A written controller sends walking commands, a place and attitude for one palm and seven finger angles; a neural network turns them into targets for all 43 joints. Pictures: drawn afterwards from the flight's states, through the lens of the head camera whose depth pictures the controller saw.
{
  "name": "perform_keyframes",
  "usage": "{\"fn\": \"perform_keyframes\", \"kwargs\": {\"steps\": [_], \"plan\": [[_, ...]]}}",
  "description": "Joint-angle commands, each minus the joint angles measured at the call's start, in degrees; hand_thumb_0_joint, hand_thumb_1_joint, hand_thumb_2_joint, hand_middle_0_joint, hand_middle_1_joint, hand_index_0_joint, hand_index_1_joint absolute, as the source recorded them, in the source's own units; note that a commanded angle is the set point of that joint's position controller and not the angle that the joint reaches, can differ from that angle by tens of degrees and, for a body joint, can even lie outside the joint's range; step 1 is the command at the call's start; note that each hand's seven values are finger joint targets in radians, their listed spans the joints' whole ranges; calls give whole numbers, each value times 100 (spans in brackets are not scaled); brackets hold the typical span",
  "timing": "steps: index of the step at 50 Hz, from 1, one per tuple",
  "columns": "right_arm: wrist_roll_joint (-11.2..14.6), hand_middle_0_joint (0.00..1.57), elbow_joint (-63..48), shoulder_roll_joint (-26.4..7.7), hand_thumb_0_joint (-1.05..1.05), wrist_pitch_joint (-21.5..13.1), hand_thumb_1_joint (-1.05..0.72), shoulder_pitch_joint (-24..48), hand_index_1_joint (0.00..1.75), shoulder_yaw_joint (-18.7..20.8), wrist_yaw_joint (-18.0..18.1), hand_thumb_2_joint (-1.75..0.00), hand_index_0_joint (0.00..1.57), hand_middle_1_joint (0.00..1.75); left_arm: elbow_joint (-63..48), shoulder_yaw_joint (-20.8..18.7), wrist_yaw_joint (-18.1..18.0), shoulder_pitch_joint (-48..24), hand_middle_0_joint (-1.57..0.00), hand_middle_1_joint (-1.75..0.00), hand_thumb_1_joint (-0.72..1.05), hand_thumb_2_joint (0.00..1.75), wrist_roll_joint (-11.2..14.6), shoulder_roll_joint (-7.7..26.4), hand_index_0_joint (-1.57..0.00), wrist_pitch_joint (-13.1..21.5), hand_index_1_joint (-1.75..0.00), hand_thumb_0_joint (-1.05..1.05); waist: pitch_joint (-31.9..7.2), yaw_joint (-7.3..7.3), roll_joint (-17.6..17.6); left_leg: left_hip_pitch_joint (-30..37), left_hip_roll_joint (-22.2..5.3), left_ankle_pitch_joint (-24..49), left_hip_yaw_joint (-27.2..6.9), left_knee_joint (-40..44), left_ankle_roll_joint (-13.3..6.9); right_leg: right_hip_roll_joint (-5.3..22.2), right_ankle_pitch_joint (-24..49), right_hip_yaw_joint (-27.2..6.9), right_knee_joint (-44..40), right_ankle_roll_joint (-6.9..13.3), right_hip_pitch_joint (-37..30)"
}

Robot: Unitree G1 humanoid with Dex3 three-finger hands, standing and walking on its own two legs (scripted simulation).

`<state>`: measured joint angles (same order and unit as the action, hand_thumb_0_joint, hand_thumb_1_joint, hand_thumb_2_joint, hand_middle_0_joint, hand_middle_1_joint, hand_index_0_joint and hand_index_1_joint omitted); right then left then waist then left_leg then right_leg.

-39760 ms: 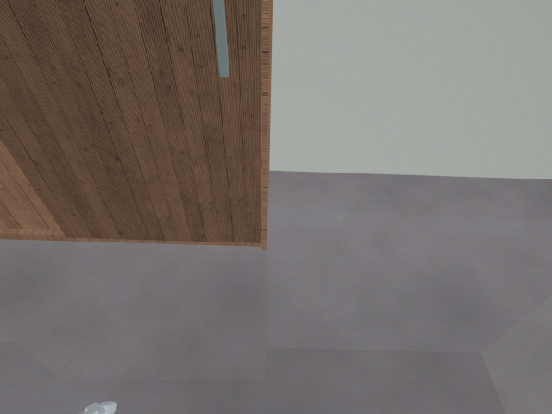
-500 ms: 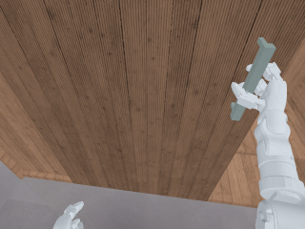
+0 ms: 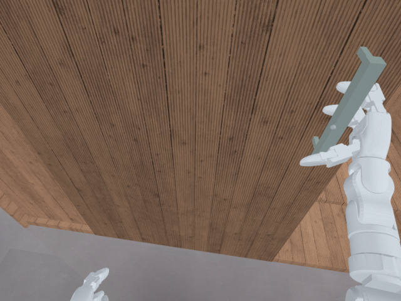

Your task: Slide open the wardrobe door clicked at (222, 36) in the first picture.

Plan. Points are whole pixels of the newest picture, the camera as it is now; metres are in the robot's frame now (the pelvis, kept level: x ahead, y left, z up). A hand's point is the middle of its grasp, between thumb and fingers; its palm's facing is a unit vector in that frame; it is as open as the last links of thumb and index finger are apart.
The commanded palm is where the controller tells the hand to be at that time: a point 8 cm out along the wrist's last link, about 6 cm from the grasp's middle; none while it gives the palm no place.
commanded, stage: slip the hand off the handle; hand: right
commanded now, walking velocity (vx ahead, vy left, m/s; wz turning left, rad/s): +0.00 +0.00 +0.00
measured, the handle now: (338, 111) +0.43 -0.23 +0.20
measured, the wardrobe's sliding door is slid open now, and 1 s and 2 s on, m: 0.46 0.46 0.46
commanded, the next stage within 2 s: draw the hand back to the body in 1.26 s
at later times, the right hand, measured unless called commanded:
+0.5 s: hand (373, 136) +0.37 -0.27 +0.19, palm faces +0.29 +0.95 -0.12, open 14.7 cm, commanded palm +0.34 -0.32 +0.18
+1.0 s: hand (395, 172) +0.29 -0.27 +0.19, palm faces +0.32 +0.94 -0.11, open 14.7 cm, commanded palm +0.25 -0.31 +0.18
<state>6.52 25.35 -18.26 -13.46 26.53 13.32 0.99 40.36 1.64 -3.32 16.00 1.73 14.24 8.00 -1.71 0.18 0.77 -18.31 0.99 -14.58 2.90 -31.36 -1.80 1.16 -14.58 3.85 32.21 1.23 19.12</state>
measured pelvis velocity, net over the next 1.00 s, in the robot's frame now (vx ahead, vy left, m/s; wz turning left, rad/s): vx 0.00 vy -0.01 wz -0.02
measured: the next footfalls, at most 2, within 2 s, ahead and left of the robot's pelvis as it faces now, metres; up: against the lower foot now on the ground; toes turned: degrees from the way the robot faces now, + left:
none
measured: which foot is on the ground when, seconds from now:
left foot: down 0.00-1.00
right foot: down 0.00-1.00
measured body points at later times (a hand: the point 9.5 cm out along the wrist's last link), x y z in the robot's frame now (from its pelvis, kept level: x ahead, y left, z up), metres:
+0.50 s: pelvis +0.01 -0.01 +0.00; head +0.01 -0.01 +0.45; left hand +0.16 +0.23 -0.10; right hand +0.35 -0.32 +0.19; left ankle +0.02 +0.10 -0.73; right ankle +0.02 -0.11 -0.73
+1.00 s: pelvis +0.00 -0.01 +0.00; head -0.02 -0.01 +0.45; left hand +0.18 +0.21 -0.08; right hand +0.27 -0.32 +0.19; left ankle +0.02 +0.10 -0.73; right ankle +0.02 -0.11 -0.73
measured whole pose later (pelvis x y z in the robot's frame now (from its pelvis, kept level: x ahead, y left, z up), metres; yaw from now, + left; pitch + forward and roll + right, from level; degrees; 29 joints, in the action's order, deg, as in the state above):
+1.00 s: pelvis +0.00 -0.01 +0.00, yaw -1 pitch -1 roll +1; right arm 11.2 4.9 -19.2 -9.1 6.6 19.3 -5.0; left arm 37.5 2.8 -4.2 13.5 2.0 13.9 8.8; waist -3.3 -2.9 1.6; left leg -16.3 0.0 -16.1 3.5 -33.1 -0.9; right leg 0.2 -16.2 3.1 34.6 2.1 17.8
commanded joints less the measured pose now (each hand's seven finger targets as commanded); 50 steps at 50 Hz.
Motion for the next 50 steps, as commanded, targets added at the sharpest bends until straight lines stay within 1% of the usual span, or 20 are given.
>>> {"fn": "perform_keyframes", "kwargs": {"steps": [1,2,5,7,9,11,14,15,18,21,25,28,30,32,35,37,38,43,47,50], "plan": [[-38,25,-1338,-1505,0,-125,55,2054,115,717,240,-20,25,115,-841,-332,-47,-366,-20,-30,90,90,-5,791,-20,237,-30,0,-1534,-83,-192,456,-110,1261,-233,385,70,-59,1129,-227,-310,92,-617],[-81,25,-1450,-1690,0,-112,55,1921,115,862,261,-20,25,115,-859,-331,-59,-403,-20,-30,90,90,-18,804,-20,189,-30,0,-1577,-158,-86,560,-121,1372,-255,358,61,-58,1230,-198,-289,104,-616],[-74,25,-1518,-1440,0,-5,55,1870,115,689,209,-20,25,115,-933,-288,-69,-467,-20,-30,90,90,8,712,-20,135,-30,0,-1571,-129,-31,501,-107,1371,-213,337,57,-67,1239,-208,-301,70,-667],[-5,25,-1431,-1764,0,50,55,1694,115,1047,182,-20,25,115,-937,-290,-109,-489,-20,-30,90,90,4,751,-20,69,-30,0,-1481,-193,-214,605,-99,1357,-230,381,55,-46,1203,-211,-324,90,-561],[28,25,-1571,-1678,0,57,55,1787,115,972,110,-20,25,115,-987,-278,-134,-539,-20,-30,90,90,27,706,-20,42,-30,0,-1547,-150,-166,628,-97,1407,-220,354,60,-61,1249,-207,-323,73,-632],[38,25,-1763,-1533,0,23,55,1857,115,811,25,-20,25,115,-1022,-264,-130,-585,-20,-30,90,90,33,693,-20,55,-30,0,-1520,-113,156,453,-73,1365,-195,330,37,-56,1295,-234,-303,54,-774],[9,25,-1811,-1598,0,-65,55,1764,115,810,-83,-20,25,115,-1014,-286,-115,-530,-20,-30,90,90,30,721,-20,65,-30,0,-1543,-102,173,384,-50,1394,-165,281,19,-29,1432,-292,-260,50,-872],[17,25,-1807,-1444,0,-65,55,1755,115,643,-150,-20,25,115,-1027,-278,-114,-543,-20,-30,90,90,31,725,-20,67,-30,0,-1488,-49,192,279,-47,1329,-154,291,25,-37,1381,-299,-241,55,-895],[49,25,-1489,-1508,0,-50,55,2112,115,533,-355,-20,25,115,-936,-268,-160,-497,-20,-30,90,90,69,783,-20,67,-30,0,-1164,104,223,-14,-44,894,-165,395,18,-23,954,-386,-275,57,-801],[163,25,-1271,-1575,0,-32,55,2320,115,542,-544,-20,25,115,-917,-250,-233,-491,-20,-30,90,90,90,812,-20,104,-30,0,-1114,125,173,-110,-51,548,-178,456,17,-51,585,-451,-307,60,-727],[223,25,-1289,-1886,0,-195,55,2635,115,774,-634,-20,25,115,-875,-249,-267,-429,-20,-30,90,90,70,834,-20,162,-30,0,-1459,77,362,-97,-37,493,-166,370,-10,-59,615,-540,-273,43,-830],[211,25,-1345,-2126,0,-372,55,2458,115,1037,-601,-20,25,115,-879,-258,-231,-354,-20,-30,90,90,26,852,-20,193,-30,0,-1776,-42,491,11,-14,710,-139,249,-36,-47,960,-588,-216,21,-919],[295,25,-1477,-1977,0,-403,55,1718,115,1096,-634,-20,25,115,-986,-275,-166,-386,-20,-30,90,90,16,825,-20,223,-30,0,-1857,-189,334,194,-1,913,-104,185,-34,-40,1187,-568,-200,3,-888],[385,25,-1594,-1941,0,-400,55,1330,115,1153,-699,-20,25,115,-1021,-293,-131,-392,-20,-30,90,90,16,845,-20,230,-30,0,-1872,-240,197,297,2,1037,-84,176,-30,-30,1304,-532,-166,16,-831],[451,25,-1926,-1815,0,-267,55,936,115,1120,-758,-20,25,115,-1127,-280,-100,-519,-20,-30,90,90,47,813,-20,245,-30,0,-1589,-294,299,276,3,1004,-64,170,-24,-22,1241,-517,-254,-9,-713],[483,25,-2179,-1699,0,-142,55,641,115,1073,-739,-20,25,115,-1183,-278,-91,-585,-20,-30,90,90,67,814,-20,269,-30,0,-1401,-316,215,220,5,890,-36,212,-23,-3,1147,-525,-289,3,-668],[486,25,-2326,-1656,0,-81,55,622,115,1030,-724,-20,25,115,-1197,-265,-98,-647,-20,-30,90,90,75,805,-20,282,-30,0,-1270,-296,364,139,5,807,-45,230,-19,-3,1045,-518,-327,-2,-669],[522,25,-3226,-1482,0,-5,55,96,115,1016,-571,-20,25,115,-1252,-228,-92,-792,-20,-30,90,90,48,738,-20,374,-30,0,-1214,-328,287,138,17,630,-21,255,-20,5,904,-557,-388,-24,-773],[536,25,-3370,-1533,0,68,55,-89,115,1095,-523,-20,25,115,-1184,-192,-152,-883,-20,-30,90,90,48,744,-20,425,-30,0,-937,-290,78,78,6,239,-58,388,4,-11,357,-534,-455,9,-630],[546,25,-3657,-1241,0,129,55,-289,115,835,-586,-20,25,115,-1215,-151,-163,-978,-20,-30,90,90,51,662,-20,505,-30,0,-973,-285,405,62,-11,213,-63,387,-3,-54,284,-540,-474,-14,-753]]}}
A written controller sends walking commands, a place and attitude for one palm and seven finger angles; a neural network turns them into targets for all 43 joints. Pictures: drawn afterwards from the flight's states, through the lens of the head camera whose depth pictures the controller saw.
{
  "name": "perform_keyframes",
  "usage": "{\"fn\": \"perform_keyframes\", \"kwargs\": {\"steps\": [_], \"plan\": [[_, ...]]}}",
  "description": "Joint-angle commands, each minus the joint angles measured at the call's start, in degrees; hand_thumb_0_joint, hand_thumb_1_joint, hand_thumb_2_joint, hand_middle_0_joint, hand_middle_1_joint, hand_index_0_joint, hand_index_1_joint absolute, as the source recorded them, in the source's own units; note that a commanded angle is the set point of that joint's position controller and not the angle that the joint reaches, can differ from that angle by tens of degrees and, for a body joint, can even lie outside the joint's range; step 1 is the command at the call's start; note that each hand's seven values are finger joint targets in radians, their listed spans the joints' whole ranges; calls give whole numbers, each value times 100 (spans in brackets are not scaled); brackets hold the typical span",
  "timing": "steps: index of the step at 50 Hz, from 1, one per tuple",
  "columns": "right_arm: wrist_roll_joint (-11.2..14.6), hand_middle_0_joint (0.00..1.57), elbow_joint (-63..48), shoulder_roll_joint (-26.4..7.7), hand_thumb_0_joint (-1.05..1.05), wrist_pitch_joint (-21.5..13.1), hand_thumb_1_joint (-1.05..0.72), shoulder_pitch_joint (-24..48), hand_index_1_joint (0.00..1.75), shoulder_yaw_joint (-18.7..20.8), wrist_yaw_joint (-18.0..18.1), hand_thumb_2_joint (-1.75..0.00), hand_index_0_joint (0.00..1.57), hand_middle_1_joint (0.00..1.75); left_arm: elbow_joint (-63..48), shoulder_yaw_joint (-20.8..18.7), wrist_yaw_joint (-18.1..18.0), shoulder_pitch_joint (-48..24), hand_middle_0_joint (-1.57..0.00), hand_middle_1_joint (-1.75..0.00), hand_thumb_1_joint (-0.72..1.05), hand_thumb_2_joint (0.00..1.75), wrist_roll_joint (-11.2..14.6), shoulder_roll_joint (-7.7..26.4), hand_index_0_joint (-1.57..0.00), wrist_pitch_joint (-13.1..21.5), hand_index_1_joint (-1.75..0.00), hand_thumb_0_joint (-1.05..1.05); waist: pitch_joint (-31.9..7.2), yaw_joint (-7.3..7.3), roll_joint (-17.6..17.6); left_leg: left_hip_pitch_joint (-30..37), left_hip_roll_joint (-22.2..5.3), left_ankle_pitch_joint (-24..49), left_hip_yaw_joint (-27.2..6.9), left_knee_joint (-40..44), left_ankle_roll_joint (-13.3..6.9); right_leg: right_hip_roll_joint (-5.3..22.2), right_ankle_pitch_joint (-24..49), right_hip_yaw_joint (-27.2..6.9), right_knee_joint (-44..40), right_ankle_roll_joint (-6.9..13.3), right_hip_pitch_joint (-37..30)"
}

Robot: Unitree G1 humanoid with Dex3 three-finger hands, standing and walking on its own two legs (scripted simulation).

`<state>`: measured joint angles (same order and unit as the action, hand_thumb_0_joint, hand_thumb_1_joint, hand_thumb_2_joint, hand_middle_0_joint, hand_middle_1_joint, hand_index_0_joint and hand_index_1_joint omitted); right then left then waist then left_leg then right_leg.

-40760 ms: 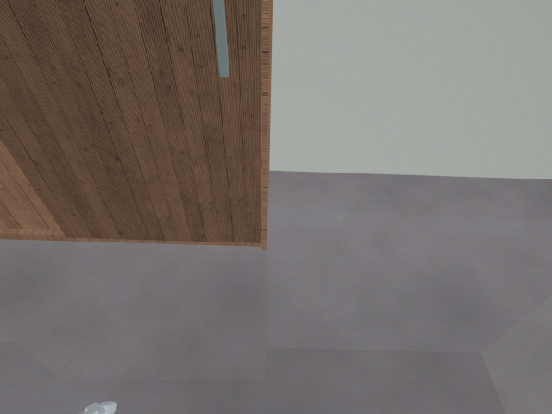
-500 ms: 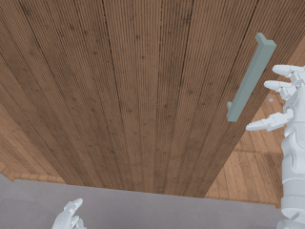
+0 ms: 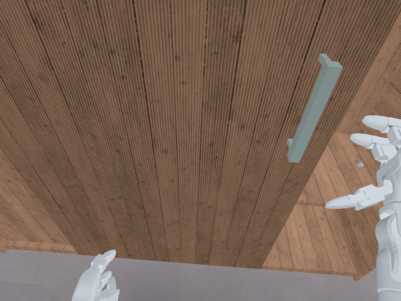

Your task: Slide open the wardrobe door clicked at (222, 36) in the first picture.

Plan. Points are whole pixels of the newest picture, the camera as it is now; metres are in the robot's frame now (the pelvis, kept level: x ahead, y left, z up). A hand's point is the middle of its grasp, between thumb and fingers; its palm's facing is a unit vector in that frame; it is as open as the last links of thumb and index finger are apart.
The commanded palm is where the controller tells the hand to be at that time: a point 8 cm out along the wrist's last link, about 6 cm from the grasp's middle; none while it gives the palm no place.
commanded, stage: slip the hand off the handle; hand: right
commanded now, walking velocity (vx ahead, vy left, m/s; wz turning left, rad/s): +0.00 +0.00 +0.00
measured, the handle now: (307, 112) +0.43 -0.21 +0.20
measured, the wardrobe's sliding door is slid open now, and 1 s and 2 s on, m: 0.46 0.46 0.46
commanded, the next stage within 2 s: draw the hand back to the body in 0.26 s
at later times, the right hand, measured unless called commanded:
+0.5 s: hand (372, 196) +0.23 -0.25 +0.19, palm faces +0.22 +0.97 -0.09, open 14.7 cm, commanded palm +0.20 -0.29 +0.19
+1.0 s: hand out of the picture +0.18 -0.26 +0.19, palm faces +0.39 +0.89 -0.22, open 14.1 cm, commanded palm +0.14 -0.29 +0.19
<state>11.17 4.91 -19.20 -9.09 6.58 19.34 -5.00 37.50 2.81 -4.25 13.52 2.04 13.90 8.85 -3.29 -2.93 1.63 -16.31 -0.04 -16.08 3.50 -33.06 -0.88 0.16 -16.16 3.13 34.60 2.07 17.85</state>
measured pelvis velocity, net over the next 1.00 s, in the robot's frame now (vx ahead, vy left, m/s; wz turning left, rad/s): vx -0.02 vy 0.01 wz -0.04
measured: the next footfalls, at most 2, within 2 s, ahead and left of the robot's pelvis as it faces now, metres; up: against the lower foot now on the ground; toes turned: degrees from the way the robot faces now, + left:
none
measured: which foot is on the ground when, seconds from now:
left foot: down 0.00-1.00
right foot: down 0.00-1.00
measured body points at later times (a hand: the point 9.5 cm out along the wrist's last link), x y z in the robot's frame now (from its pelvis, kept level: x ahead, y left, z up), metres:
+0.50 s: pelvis +0.00 +0.02 +0.00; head -0.04 +0.04 +0.45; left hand +0.19 +0.23 -0.07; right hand +0.22 -0.30 +0.19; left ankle +0.02 +0.11 -0.73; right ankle +0.03 -0.09 -0.73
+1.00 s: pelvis -0.02 +0.01 +0.00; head -0.07 +0.03 +0.45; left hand +0.20 +0.21 -0.04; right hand +0.15 -0.30 +0.20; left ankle +0.02 +0.11 -0.73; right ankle +0.03 -0.09 -0.73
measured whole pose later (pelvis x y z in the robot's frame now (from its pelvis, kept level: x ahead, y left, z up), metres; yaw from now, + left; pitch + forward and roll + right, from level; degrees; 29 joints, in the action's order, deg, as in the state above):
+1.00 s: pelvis -0.02 +0.01 +0.00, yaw -2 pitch -7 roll +1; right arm 11.7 -19.0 -21.1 2.9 -14.8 20.3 -3.0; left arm 37.1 4.2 -5.2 11.0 1.8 13.8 15.6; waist -1.0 -4.8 2.8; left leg -8.4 0.6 -13.5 5.9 -28.4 -1.7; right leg 0.5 -13.6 0.5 31.5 1.1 11.4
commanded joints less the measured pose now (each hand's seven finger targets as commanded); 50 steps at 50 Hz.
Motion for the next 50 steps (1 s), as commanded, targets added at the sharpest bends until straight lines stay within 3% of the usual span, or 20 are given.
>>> {"fn": "perform_keyframes", "kwargs": {"steps": [1,3,6,9,14,18,19,20,21,23,26,30,32,33,38,44,45,46,47,50], "plan": [[86,25,-1610,-1228,0,-285,55,1609,115,305,-2,-20,25,115,-904,-266,-82,-730,-20,-30,90,90,33,688,-20,436,-30,0,-727,31,316,-155,94,310,-119,588,-98,47,361,-479,-730,-102,-604],[101,25,-1701,-1070,0,-231,55,1616,115,113,-51,-20,25,115,-907,-231,-102,-776,-20,-30,90,90,44,674,-20,460,-30,0,-632,75,360,-180,80,260,-139,636,-91,31,279,-469,-718,-77,-584],[169,25,-1817,-1178,0,-195,55,1288,115,286,-96,-20,25,115,-928,-219,-134,-819,-20,-30,90,90,36,662,-20,517,-30,0,-620,4,123,-70,81,139,-142,692,-83,14,164,-493,-763,-71,-533],[229,25,-2107,-1058,0,-202,55,962,115,255,-122,-20,25,115,-960,-194,-120,-880,-20,-30,90,90,22,616,-20,583,-30,0,-654,-57,228,7,71,222,-136,689,-86,-1,270,-475,-744,-78,-587],[341,25,-2326,-1265,0,-185,55,271,115,628,-134,-20,25,115,-971,-170,-99,-944,-20,-30,90,90,12,601,-20,615,-30,0,-522,-162,77,160,41,272,-180,762,-64,-23,362,-394,-723,-72,-431],[381,25,-2401,-1235,0,-215,55,859,115,516,-136,-20,25,115,-896,-154,-167,-988,-20,-30,90,90,20,613,-20,686,-30,0,-290,5,146,-68,13,-127,-277,918,-33,-46,52,-380,-686,-46,-407],[403,25,-2280,-1356,0,-214,55,559,115,705,-147,-20,25,115,-879,-169,-175,-951,-20,-30,90,90,21,614,-20,705,-30,0,-286,-65,181,-35,14,-204,-279,927,-41,-43,21,-383,-695,-58,-377],[743,25,-1637,-1365,0,426,55,304,115,495,-614,-20,25,115,-883,-130,-242,-972,-20,-30,90,90,151,743,-20,730,-30,0,-487,-8,123,418,-70,-108,-394,1030,-25,-12,-80,-393,-811,-27,-360],[839,25,-2114,-1610,0,713,55,684,115,640,-848,-20,25,115,-960,-127,-320,-1056,-20,-30,90,90,226,719,-20,741,-30,0,-584,-60,254,535,-103,-65,-430,1118,3,-32,26,-369,-802,-6,-438],[913,25,-2333,-1757,0,1070,55,908,115,737,-1068,-20,25,115,-994,-105,-407,-1119,-20,-30,90,90,236,711,-20,809,-30,0,-728,-70,445,665,-125,239,-437,1090,1,-30,328,-392,-756,8,-577],[1134,25,-2391,-1838,0,1604,55,368,115,890,-1462,-20,25,115,-1080,-61,-382,-1142,-20,-30,90,90,262,741,-20,947,-30,0,-736,-160,168,796,-125,787,-365,999,15,-10,714,-486,-768,20,-696],[1387,25,-2598,-1759,0,1692,55,-373,115,1273,-1552,-20,25,115,-1120,-69,-241,-1126,-20,-30,90,90,248,710,-20,1012,-30,0,-545,-233,-184,709,-97,1144,-295,928,47,-5,993,-491,-718,-27,-711],[1429,25,-2640,-1626,0,1694,55,-730,115,1349,-1433,-20,25,115,-1135,-92,-163,-1147,-20,-30,90,90,242,710,-20,1023,-30,0,-367,-291,-98,585,-64,1071,-260,932,21,9,989,-489,-718,-61,-716],[1438,25,-2611,-1512,0,1707,55,-706,115,1277,-1391,-20,25,115,-1114,-96,-145,-1130,-20,-30,90,90,253,721,-20,1015,-30,0,-222,-228,-80,445,-62,940,-228,956,21,-1,884,-476,-748,-62,-693],[1233,25,-3146,-1305,0,1858,55,-649,115,898,-1216,-20,25,115,-1164,-131,-128,-1092,-20,-30,90,90,272,734,-20,1011,-30,0,8,-124,339,168,-27,396,-145,1033,0,7,512,-499,-872,-46,-781],[1073,24,-3732,-1572,0,1558,37,-380,104,916,-1119,-29,24,104,-1110,-104,-237,-1035,-20,-30,90,90,227,720,-20,1151,-30,0,-100,-79,393,193,12,-74,-130,1125,-12,-16,157,-598,-975,-10,-909],[101,24,-4129,-2185,0,984,33,-248,102,1215,0,-31,24,102,-1073,-174,-173,-1187,-20,-30,90,90,-17,662,-20,1110,-30,0,437,-231,253,54,-52,-389,-372,1489,-39,-35,-134,-583,-999,-55,-497],[13,24,-3494,-1446,0,812,30,-719,100,786,404,-32,24,100,-948,-152,-156,-1156,-20,-30,90,90,-52,610,-20,1082,-30,0,723,-89,131,-119,-149,-781,-345,1557,-43,-26,-510,-528,-1005,-101,-431],[-35,24,-3448,-1332,0,714,26,-887,98,691,585,-34,24,98,-922,-181,-125,-1114,-20,-30,90,90,-44,644,-20,1047,-30,0,800,-103,-151,-137,-175,-958,-357,1616,-38,-12,-740,-579,-1036,-105,-394],[-275,24,-3444,-1092,0,340,15,-1336,92,459,887,-39,24,92,-846,-199,-87,-1072,-20,-30,90,90,-64,545,-20,865,-30,0,478,-86,511,127,-213,-857,-347,1412,-54,13,-867,-540,-1183,-83,-628]]}}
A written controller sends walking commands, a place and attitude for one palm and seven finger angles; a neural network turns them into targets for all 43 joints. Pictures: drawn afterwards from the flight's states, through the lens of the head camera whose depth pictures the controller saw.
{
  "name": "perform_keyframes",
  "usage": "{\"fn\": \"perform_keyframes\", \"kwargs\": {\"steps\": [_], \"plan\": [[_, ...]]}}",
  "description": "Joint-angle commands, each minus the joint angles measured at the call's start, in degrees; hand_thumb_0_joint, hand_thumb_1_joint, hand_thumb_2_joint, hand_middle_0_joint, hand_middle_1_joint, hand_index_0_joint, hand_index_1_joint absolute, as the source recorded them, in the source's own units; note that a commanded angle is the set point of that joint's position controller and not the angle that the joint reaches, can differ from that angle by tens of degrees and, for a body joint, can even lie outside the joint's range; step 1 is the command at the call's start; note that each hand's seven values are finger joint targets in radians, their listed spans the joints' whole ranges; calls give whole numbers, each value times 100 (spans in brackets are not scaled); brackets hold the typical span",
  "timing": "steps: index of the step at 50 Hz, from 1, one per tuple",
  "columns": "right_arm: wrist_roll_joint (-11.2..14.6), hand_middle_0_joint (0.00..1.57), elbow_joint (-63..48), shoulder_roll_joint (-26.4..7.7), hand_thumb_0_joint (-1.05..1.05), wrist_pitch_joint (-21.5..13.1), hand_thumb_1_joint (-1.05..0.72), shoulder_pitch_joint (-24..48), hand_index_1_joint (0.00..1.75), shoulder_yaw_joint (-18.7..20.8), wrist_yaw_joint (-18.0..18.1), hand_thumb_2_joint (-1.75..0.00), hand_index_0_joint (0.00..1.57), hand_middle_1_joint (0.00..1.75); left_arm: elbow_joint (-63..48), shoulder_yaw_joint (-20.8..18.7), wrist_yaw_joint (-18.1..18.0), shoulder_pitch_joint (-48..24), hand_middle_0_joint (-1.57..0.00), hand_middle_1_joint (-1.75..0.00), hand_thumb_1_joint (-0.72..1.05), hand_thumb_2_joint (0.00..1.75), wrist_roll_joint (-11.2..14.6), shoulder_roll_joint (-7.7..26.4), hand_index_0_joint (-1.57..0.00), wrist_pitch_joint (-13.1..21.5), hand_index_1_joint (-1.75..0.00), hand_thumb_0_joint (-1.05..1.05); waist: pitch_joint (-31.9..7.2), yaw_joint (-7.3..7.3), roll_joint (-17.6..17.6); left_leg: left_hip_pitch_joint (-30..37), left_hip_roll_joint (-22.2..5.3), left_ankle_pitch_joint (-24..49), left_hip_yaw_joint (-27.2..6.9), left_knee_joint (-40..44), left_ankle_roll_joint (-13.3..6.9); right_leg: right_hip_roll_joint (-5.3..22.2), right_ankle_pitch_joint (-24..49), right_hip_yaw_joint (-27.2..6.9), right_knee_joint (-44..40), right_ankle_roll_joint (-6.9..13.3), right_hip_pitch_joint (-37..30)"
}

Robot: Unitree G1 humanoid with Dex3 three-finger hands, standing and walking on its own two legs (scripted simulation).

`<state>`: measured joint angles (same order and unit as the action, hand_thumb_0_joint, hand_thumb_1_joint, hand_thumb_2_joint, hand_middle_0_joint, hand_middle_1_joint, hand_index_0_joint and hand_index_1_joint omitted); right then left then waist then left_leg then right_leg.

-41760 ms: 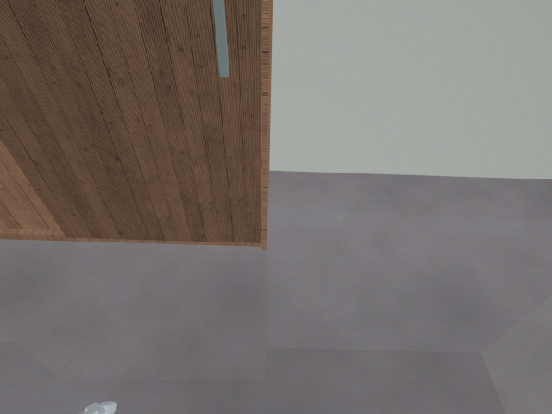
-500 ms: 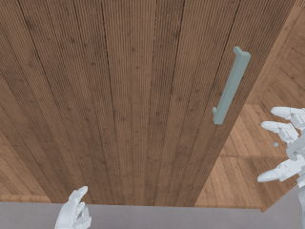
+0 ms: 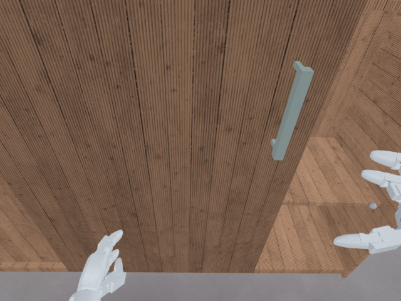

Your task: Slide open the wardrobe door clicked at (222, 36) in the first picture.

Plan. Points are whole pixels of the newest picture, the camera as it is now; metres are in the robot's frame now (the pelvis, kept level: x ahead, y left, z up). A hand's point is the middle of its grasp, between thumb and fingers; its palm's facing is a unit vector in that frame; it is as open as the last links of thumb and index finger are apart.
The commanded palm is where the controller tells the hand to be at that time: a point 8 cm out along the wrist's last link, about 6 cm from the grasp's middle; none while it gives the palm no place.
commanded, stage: draw the hand back to the body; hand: right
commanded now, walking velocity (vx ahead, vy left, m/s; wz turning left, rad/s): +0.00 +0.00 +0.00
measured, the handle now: (286, 113) +0.46 -0.20 +0.19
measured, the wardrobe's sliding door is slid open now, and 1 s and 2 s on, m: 0.46 0.46 0.46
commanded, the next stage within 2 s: step back with the hand held close in 0.96 s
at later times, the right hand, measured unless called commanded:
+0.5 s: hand (372, 206) +0.22 -0.27 +0.17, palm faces +0.44 +0.83 -0.34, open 9.6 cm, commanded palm +0.17 -0.31 +0.18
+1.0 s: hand (368, 205) +0.22 -0.27 +0.17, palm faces +0.45 +0.83 -0.34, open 7.4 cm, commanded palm +0.17 -0.30 +0.18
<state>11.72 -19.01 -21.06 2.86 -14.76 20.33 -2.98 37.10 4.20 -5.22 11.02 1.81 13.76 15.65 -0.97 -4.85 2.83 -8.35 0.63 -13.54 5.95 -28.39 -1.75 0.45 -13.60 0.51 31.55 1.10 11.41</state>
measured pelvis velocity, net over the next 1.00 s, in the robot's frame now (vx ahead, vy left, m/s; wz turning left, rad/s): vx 0.03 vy -0.01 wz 0.02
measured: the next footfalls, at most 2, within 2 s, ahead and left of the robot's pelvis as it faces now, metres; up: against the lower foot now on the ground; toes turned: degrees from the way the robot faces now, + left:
none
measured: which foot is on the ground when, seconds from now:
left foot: down 0.00-1.00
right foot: down 0.00-1.00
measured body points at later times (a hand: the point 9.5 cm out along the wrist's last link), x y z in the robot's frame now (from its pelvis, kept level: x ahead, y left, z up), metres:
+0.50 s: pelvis +0.02 -0.01 +0.01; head -0.02 +0.00 +0.46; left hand +0.20 +0.22 -0.07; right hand +0.19 -0.31 +0.19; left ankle +0.03 +0.10 -0.73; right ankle +0.05 -0.10 -0.73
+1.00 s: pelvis +0.03 -0.01 +0.01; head -0.01 +0.00 +0.46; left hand +0.22 +0.21 -0.07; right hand +0.19 -0.31 +0.19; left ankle +0.03 +0.10 -0.73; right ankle +0.05 -0.10 -0.73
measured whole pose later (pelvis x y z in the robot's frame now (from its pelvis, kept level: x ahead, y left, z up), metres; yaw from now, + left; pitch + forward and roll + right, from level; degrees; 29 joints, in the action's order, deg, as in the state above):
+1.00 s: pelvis +0.03 -0.01 +0.01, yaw +1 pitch -7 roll +1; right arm 4.6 -21.9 -19.2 -4.3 -25.3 18.4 5.7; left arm 38.1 2.3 -4.1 11.1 -0.7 12.3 6.9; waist 1.0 -4.8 2.9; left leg -2.6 0.1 -12.4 4.0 -21.7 -0.8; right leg -0.5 -12.5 2.2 23.8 1.8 4.6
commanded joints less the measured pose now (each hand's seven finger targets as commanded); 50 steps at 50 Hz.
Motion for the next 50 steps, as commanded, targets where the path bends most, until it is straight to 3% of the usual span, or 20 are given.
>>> {"fn": "perform_keyframes", "kwargs": {"steps": [1,4,8,13,19,25,29,34,38,42,50], "plan": [[-380,24,-1090,-852,0,-951,12,684,89,285,746,-41,24,89,-800,-348,24,-814,-20,-30,90,90,-50,554,-20,147,-30,0,135,102,489,-572,-272,-999,-569,881,29,-2,-1146,-290,-957,19,-38],[-516,23,-1241,-859,0,-1144,1,571,83,223,900,-46,23,83,-796,-397,43,-797,-20,-30,90,90,-90,599,-20,81,-30,0,-181,94,303,-285,-234,-714,-533,763,33,63,-1066,-389,-1143,45,-120],[-593,23,-1153,-1074,0,-1275,-14,399,75,451,1022,-53,23,75,-762,-442,-1,-869,-20,-30,90,90,-123,590,-20,-5,-30,0,-57,76,-414,-201,-238,-703,-521,941,59,81,-712,-320,-1137,99,-114],[-693,22,-1278,-996,0,-1380,-32,193,64,434,1048,-62,22,64,-676,-451,16,-873,-20,-30,90,90,-140,566,-20,-80,-30,0,-15,44,382,-59,-224,-152,-495,891,-6,76,-200,-310,-1194,40,-323],[-664,21,-1146,-895,0,-1354,-54,-290,51,436,990,-73,21,51,-741,-511,75,-839,-20,-30,90,90,-147,590,-20,-225,-30,0,142,9,-186,45,-175,62,-461,924,22,112,150,-278,-1248,25,-287],[-707,21,-1583,-921,0,-1358,-75,-460,38,474,969,-83,21,38,-803,-537,105,-793,-20,-30,90,90,-172,581,-20,-324,-30,0,-123,4,286,194,-150,512,-464,869,2,109,680,-248,-1205,-24,-538],[-704,20,-1682,-939,0,-1298,-90,-519,30,495,978,-90,20,30,-846,-535,93,-787,-20,-30,90,90,-180,567,-20,-385,-30,0,-29,23,166,192,-129,548,-460,931,4,110,731,-243,-1213,-31,-534],[-718,20,-1593,-866,0,-1205,-90,-359,30,420,987,-90,20,30,-840,-512,75,-779,-20,-30,90,90,-195,561,-20,-454,-30,0,84,56,224,137,-122,533,-441,970,10,94,729,-231,-1238,-34,-564],[-709,20,-1436,-864,0,-1154,-90,-387,30,428,991,-90,20,30,-843,-509,57,-778,-20,-30,90,90,-211,564,-20,-493,-30,0,81,55,-61,172,-112,492,-428,1016,21,88,670,-235,-1274,-2,-579],[-715,20,-1551,-902,0,-1123,-90,-322,30,430,973,-90,20,30,-859,-499,67,-852,-20,-30,90,90,-214,562,-20,-522,-30,0,4,22,200,244,-113,462,-460,1073,18,54,623,-215,-1285,-6,-609],[-701,20,-1574,-939,0,-1104,-90,-393,30,501,968,-90,20,30,-875,-487,61,-857,-20,-30,90,90,-236,521,-20,-545,-30,0,-87,3,79,332,-124,685,-461,1103,33,26,883,-161,-1217,18,-676]]}}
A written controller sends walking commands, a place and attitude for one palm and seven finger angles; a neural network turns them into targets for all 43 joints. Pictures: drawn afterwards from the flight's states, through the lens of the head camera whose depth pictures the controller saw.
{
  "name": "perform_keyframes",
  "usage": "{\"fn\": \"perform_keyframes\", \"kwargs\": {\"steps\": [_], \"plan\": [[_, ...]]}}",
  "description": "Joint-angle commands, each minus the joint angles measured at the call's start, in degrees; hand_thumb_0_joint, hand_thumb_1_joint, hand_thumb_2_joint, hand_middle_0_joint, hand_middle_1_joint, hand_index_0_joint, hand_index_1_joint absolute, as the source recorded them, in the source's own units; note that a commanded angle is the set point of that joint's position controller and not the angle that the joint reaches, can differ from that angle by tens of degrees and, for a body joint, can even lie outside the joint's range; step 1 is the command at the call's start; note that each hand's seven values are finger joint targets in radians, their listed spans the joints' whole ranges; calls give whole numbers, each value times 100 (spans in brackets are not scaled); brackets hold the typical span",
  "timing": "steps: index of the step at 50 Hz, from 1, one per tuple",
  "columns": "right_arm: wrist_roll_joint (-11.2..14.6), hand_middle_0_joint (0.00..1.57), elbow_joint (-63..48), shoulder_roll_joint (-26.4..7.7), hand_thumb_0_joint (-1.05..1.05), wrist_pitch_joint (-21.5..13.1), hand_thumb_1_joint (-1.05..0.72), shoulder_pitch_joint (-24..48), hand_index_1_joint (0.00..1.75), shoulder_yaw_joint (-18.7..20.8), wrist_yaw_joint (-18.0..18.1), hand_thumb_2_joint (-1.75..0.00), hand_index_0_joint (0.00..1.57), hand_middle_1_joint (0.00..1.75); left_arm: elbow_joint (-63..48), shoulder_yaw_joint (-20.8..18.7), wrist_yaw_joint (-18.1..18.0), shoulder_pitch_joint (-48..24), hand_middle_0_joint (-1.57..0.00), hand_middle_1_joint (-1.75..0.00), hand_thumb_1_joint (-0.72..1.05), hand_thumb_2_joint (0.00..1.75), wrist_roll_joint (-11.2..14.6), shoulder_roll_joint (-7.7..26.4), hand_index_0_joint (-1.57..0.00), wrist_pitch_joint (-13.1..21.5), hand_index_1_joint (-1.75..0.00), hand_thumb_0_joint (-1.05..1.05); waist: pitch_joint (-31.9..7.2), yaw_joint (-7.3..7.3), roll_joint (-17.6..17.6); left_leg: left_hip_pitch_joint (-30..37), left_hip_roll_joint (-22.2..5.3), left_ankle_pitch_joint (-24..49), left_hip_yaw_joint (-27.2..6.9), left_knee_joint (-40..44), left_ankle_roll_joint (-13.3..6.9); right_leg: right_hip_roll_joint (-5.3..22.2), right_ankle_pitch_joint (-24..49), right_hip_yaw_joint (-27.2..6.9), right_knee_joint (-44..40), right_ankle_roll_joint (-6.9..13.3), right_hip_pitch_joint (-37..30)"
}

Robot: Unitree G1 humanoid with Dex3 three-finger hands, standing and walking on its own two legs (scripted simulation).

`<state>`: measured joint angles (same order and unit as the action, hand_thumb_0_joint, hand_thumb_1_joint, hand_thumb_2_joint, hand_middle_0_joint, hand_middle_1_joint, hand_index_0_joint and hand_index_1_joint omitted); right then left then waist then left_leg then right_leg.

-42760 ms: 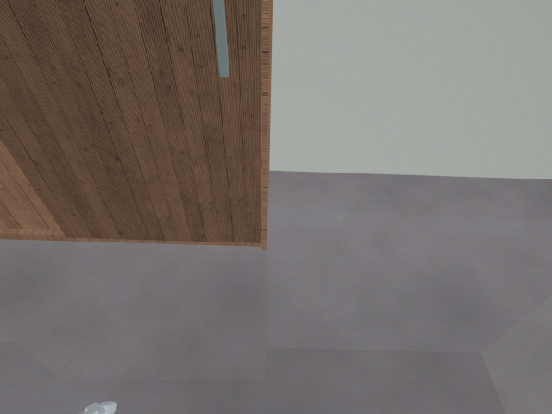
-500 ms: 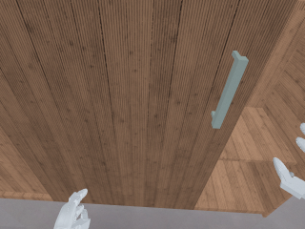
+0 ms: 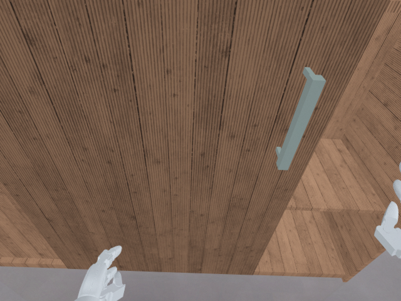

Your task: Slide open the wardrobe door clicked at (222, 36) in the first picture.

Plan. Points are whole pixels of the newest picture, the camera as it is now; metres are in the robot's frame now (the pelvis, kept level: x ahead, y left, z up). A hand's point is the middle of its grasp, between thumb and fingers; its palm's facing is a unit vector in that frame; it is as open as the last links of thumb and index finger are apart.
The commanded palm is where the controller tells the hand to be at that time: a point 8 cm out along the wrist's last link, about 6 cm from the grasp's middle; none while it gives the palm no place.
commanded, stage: step back with the hand held close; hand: right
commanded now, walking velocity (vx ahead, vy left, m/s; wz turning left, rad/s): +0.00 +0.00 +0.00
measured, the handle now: (294, 122) +0.42 -0.20 +0.18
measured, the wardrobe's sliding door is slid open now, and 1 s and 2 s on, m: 0.46 0.46 0.46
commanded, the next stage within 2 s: stop stepping back and stand still in 1.12 s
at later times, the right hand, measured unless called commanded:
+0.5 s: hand (393, 243) +0.16 -0.28 +0.15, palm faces +0.36 +0.80 -0.48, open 7.4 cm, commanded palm +0.11 -0.32 +0.17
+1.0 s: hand out of the picture +0.09 -0.35 +0.18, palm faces +0.50 +0.77 -0.40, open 7.4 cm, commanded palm +0.01 -0.37 +0.17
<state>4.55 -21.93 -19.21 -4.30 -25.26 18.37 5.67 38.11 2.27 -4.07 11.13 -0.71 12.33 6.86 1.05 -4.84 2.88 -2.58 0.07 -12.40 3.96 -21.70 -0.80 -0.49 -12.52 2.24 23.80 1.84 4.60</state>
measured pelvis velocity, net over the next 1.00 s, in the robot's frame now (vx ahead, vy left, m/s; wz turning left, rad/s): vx -0.11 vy -0.06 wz -0.05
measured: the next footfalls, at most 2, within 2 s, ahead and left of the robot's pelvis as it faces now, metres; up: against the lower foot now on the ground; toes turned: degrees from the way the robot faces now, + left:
left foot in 1.20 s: -0.27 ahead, +0.08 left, +0.00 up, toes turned +6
left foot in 1.50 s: -0.18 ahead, +0.01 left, +0.00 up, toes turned +9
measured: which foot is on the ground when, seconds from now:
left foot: down 0.00-0.86, up 0.88-1.00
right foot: down 0.00-1.00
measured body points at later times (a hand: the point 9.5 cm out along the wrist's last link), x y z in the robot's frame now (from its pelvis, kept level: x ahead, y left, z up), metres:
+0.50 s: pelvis -0.03 -0.02 -0.01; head -0.02 -0.03 +0.44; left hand +0.14 +0.23 -0.08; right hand +0.14 -0.32 +0.18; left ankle +0.00 +0.11 -0.74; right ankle +0.01 -0.10 -0.74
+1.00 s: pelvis -0.11 -0.06 -0.01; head -0.10 -0.12 +0.44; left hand +0.04 +0.17 -0.08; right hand +0.05 -0.39 +0.20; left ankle -0.18 +0.10 -0.65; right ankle +0.01 -0.10 -0.74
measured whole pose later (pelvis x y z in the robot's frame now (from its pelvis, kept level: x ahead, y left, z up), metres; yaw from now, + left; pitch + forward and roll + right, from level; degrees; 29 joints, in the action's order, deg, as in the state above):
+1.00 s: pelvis -0.11 -0.06 -0.01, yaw -3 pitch +0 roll +8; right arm 0.3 -30.8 -25.6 -15.2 -24.8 27.1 8.0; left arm 36.0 -0.6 -3.3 14.4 -1.3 10.3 6.6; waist 1.1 0.2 1.1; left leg -21.7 6.6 -23.5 -0.5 -62.6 1.2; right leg 0.5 -5.1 -0.7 30.5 7.0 26.4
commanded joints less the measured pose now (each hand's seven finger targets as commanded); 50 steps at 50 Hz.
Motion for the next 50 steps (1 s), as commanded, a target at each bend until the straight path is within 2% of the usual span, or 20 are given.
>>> {"fn": "perform_keyframes", "kwargs": {"steps": [1,4,5,6,10,14,20,24,27,31,34,36,39,41,42,43,44,45,47,50], "plan": [[23,20,-1230,-1125,0,-377,-90,646,30,692,99,-90,20,30,-973,-288,-61,-880,-20,-30,90,90,17,657,-20,325,-30,0,-191,6,33,-309,-71,509,-263,466,-54,117,710,-319,-437,-48,30],[24,20,-1141,-1205,0,-374,-90,917,30,752,103,-90,20,30,-923,-297,-72,-878,-20,-30,90,90,31,688,-20,295,-30,0,-128,46,37,-354,-69,373,-279,536,-53,123,597,-322,-469,-44,45],[-42,20,-1676,-2006,0,-678,-90,1731,30,1525,171,-90,20,30,-1226,-286,-52,-892,-20,-30,90,90,109,793,-20,182,-30,0,260,206,-6,-904,-337,396,-788,850,-10,219,180,-449,-264,104,573],[-12,20,-1056,-1457,0,-713,-90,1003,30,1136,117,-90,20,30,-1089,-286,-69,-838,-20,-30,90,90,63,708,-20,116,-30,0,249,250,-315,-1094,-492,257,-851,948,-29,177,210,-506,-97,118,499],[-81,20,-962,-1092,0,-743,-90,153,30,810,75,-90,20,30,-1217,-366,-14,-715,-20,-30,90,90,36,751,-20,-67,-30,0,-289,270,-256,-1078,-587,918,-747,704,10,232,898,-395,97,95,327],[-73,20,-1442,-1240,0,-789,-90,-324,30,963,136,-90,20,30,-1402,-455,-23,-629,-20,-30,90,90,75,798,-20,-212,-30,0,-1045,296,-81,-689,-490,1675,-550,168,104,362,1678,-393,78,96,303],[-50,20,-1950,-1614,0,-906,-90,-487,30,1392,232,-90,20,30,-1600,-512,-117,-602,-20,-30,90,90,98,779,-20,-292,-30,0,-1173,293,-144,-490,-349,1891,-548,-320,140,499,1727,-579,-10,134,803],[-91,20,-1850,-1545,0,-969,-90,-479,30,1402,258,-90,20,30,-1627,-518,-148,-573,-20,-30,90,90,94,825,-20,-237,-30,0,-904,282,237,-305,-199,1259,-543,-643,161,664,861,-795,-332,232,1584],[-153,20,-1638,-1411,0,-1006,-90,-450,30,1372,247,-90,20,30,-1617,-543,-152,-557,-20,-30,90,90,91,896,-20,-149,-30,0,-695,293,352,21,-132,816,-613,-942,144,792,-563,-982,-634,360,2447],[-269,20,-1379,-1236,0,-1048,-90,-146,30,1214,231,-90,20,30,-1587,-553,-123,-477,-20,-30,90,90,116,915,-20,-73,-30,0,-208,358,-42,-160,-212,-282,-870,-831,114,821,-2311,-1115,-622,460,3344],[-360,20,-1531,-1244,0,-1132,-90,197,30,1130,248,-90,20,30,-1562,-563,-108,-410,-20,-30,90,90,81,925,-20,-5,-30,0,-57,404,-270,-861,-375,-1459,-1145,-285,-9,639,-2629,-1077,-179,400,3157],[-359,20,-1666,-1339,0,-1199,-90,223,30,1144,293,-90,20,30,-1491,-559,-96,-324,-20,-30,90,90,55,865,-20,31,-30,0,-81,424,-594,-1774,-674,-2100,-1458,313,-212,360,-2168,-877,588,249,2424],[-285,20,-2210,-1546,0,-1337,-90,332,30,1177,393,-90,20,30,-1345,-511,-61,-219,-20,-30,90,90,41,752,-20,109,-30,0,-490,536,-823,-2757,-1121,-1356,-1493,462,-443,87,-984,-630,1491,66,942],[-273,20,-2334,-1574,0,-1391,-90,265,30,1262,436,-90,20,30,-1341,-486,-87,-228,-20,-30,90,90,24,787,-20,148,-30,0,-509,538,-144,-2732,-745,-1371,-1083,-35,-214,322,-1350,-1014,728,144,1027],[-291,20,-2372,-1577,0,-1415,-90,175,30,1339,432,-90,20,30,-1390,-491,-126,-300,-20,-30,90,90,-13,876,-20,192,-30,0,-424,518,653,-2268,-258,-1589,-757,-756,17,775,-2344,-1662,-388,288,1721],[-408,20,-2377,-1420,0,-1426,-90,192,30,1384,423,-90,20,30,-1437,-532,-141,-379,-20,-30,90,90,-8,1030,-20,254,-30,0,-484,467,1815,-750,469,-1003,-386,-2877,219,1629,-4101,-2826,-1904,610,3372],[-519,20,-2423,-1626,0,-1416,-90,410,30,1604,436,-90,20,30,-1408,-586,-126,-370,-20,-30,90,90,-67,921,-20,289,-30,0,-496,469,1956,-280,661,-933,-521,-4549,239,2035,-4151,-3199,-2355,850,4113],[-502,20,-2464,-1735,0,-1436,-90,623,30,1688,424,-90,20,30,-1314,-638,-78,-348,-20,-30,90,90,-88,802,-20,306,-30,0,-478,465,1440,-553,609,-1048,-674,-5138,184,1981,-3543,-2909,-2219,790,3941],[-390,20,-2267,-1809,0,-1497,-90,525,30,1795,381,-90,20,30,-1245,-719,9,-399,-20,-30,90,90,-25,805,-20,361,-30,0,-705,383,511,-1020,622,-1258,-626,-4883,187,1745,-2631,-2239,-1608,733,3028],[-236,20,-1820,-1256,0,-1385,-90,-227,30,1294,336,-90,20,30,-1017,-656,127,-338,-20,-30,90,90,-1,635,-20,404,-30,0,-721,292,536,-1542,577,-1686,-106,-3232,76,1305,-2046,-1685,-1667,318,1688]]}}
